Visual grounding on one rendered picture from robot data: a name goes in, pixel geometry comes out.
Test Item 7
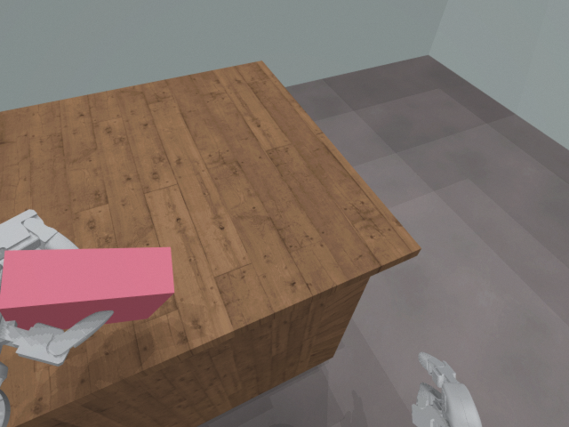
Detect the table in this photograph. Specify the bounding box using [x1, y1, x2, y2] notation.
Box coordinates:
[0, 60, 421, 427]

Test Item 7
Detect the left robot hand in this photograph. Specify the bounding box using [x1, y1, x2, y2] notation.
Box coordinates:
[0, 209, 114, 367]

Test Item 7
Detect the sponge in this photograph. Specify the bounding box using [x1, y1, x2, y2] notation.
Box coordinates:
[0, 247, 174, 330]

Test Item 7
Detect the right robot hand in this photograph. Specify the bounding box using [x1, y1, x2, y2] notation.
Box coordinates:
[412, 352, 482, 427]

